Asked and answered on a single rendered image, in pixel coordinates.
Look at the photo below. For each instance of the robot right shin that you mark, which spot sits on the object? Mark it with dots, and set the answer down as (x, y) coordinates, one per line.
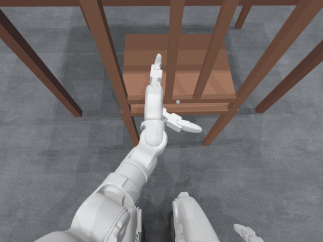
(179, 237)

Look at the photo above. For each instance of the robot right hand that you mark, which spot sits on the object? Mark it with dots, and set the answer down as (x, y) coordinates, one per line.
(247, 233)

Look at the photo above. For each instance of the robot left hand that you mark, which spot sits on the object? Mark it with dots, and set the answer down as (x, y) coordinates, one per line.
(154, 103)

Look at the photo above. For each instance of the robot left thigh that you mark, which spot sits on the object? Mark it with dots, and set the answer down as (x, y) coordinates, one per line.
(134, 226)

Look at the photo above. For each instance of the table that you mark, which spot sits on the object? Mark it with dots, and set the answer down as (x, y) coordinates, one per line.
(15, 41)

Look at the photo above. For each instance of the robot left upper arm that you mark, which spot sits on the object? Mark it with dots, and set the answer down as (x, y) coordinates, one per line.
(101, 219)

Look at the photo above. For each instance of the chair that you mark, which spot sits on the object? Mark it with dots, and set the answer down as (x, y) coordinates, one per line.
(195, 67)

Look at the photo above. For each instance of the left robot forearm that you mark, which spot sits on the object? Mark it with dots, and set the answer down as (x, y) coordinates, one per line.
(124, 185)

